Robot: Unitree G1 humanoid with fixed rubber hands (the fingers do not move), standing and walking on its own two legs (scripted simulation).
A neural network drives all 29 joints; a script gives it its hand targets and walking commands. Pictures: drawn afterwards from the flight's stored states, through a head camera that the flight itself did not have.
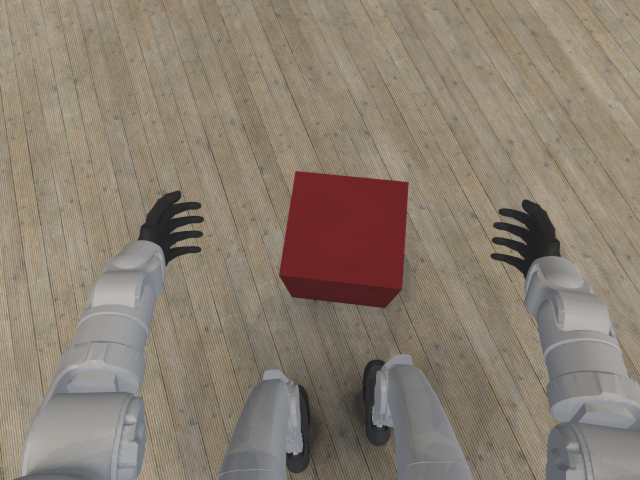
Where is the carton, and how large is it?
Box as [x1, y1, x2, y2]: [279, 171, 408, 307]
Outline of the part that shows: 295,171 279,275 290,294 295,297 384,307 401,289 408,182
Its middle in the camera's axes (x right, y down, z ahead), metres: +0.06 +0.00 +0.99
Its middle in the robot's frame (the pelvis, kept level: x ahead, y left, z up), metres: +0.54 -0.04 -0.54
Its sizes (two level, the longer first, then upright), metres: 0.265 0.253 0.277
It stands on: the floor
